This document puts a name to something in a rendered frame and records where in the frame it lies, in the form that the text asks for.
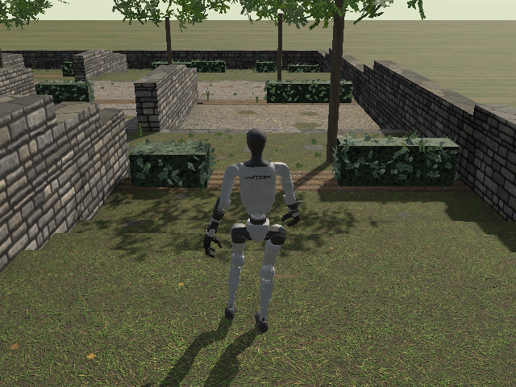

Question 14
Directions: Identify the humanoid robot torso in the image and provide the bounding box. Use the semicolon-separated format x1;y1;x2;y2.
239;159;277;242

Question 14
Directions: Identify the robot right forearm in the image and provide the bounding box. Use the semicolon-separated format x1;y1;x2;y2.
287;193;299;217

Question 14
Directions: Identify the robot left upper arm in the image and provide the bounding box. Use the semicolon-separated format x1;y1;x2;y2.
218;164;240;210

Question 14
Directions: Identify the right robot foot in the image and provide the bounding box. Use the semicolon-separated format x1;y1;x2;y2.
256;310;268;332

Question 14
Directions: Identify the robot right hand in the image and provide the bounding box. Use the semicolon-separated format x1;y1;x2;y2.
281;213;300;227

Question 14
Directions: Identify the robot right upper arm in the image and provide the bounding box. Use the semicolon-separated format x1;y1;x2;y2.
273;162;297;205

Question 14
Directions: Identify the robot left forearm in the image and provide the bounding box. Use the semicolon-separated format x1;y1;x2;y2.
206;197;225;237

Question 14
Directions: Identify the robot left hand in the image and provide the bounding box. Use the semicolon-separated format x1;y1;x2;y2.
203;234;222;258

